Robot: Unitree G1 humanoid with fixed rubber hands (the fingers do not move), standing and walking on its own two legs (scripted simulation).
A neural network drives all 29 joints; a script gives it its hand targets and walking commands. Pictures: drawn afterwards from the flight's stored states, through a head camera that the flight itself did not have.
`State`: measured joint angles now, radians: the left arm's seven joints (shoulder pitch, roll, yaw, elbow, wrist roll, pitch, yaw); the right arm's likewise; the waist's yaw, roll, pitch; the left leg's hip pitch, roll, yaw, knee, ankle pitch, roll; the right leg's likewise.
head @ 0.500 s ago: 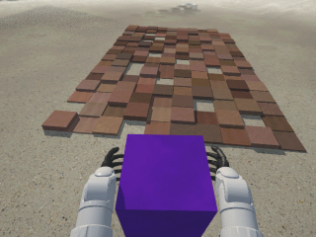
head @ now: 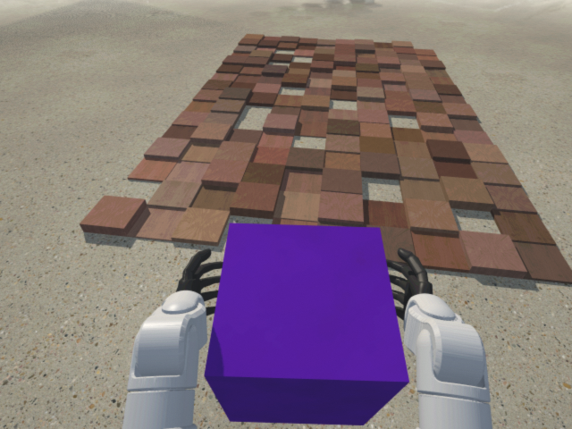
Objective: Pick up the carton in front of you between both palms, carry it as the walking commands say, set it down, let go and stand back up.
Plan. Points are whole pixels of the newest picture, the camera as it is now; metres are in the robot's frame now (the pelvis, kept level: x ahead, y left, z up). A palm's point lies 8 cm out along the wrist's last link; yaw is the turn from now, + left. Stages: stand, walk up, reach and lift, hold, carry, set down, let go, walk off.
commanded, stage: carry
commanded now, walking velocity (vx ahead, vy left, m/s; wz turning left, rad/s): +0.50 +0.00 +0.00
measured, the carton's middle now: (300, 330) +0.29 -0.01 +0.01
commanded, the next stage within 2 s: none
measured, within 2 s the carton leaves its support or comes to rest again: neither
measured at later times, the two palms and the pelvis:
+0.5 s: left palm (241, 195) +0.51 +0.10 +0.09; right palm (405, 193) +0.52 -0.20 +0.09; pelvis +0.27 -0.05 +0.00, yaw +0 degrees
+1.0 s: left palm (254, 121) +0.86 +0.11 +0.06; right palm (369, 126) +0.83 -0.19 +0.07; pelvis +0.61 -0.01 +0.00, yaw -5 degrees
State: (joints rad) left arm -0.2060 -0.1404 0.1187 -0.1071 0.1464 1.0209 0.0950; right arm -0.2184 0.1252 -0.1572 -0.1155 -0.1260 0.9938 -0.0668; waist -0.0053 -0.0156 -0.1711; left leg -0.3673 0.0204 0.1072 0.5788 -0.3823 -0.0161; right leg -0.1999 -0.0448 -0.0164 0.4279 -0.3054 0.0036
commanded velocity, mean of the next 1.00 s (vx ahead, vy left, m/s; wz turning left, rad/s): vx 0.50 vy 0.00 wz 0.00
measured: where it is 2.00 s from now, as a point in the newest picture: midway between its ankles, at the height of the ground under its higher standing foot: (308, 238)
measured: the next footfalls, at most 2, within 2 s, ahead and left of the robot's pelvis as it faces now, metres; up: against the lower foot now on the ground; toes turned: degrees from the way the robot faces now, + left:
left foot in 0.04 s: +0.08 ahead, +0.11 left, +0.00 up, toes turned +7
right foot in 0.34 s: +0.31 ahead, -0.13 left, +0.00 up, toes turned -13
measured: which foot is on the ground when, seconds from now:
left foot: up 0.00-0.02, down 0.04-0.34, up 0.36-0.78, down 0.80-1.00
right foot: down 0.00-0.06, up 0.08-0.32, down 0.34-0.80, up 0.82-1.00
